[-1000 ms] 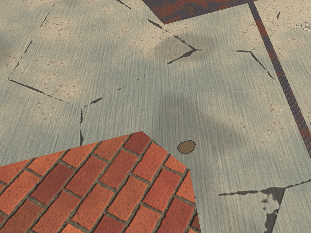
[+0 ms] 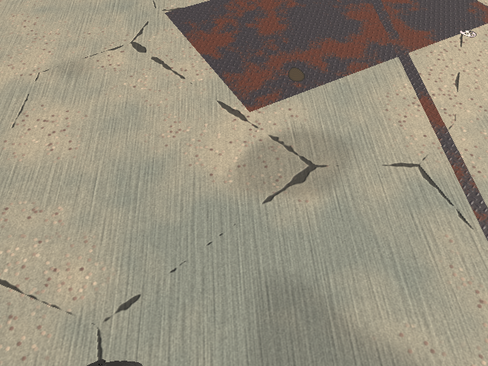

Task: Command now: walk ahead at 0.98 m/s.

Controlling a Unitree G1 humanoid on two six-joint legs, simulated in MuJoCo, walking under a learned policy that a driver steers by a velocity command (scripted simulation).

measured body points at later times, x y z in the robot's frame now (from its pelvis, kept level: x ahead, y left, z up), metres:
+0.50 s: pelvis +0.49 -0.01 -0.01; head +0.52 +0.00 +0.44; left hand +0.37 +0.23 -0.14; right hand +0.73 -0.21 -0.08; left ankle +0.73 +0.14 -0.68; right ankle +0.32 -0.08 -0.73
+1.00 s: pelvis +0.97 +0.01 -0.02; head +0.99 +0.00 +0.43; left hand +1.23 +0.17 -0.11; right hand +0.83 -0.21 -0.15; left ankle +0.78 +0.10 -0.73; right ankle +1.16 -0.11 -0.68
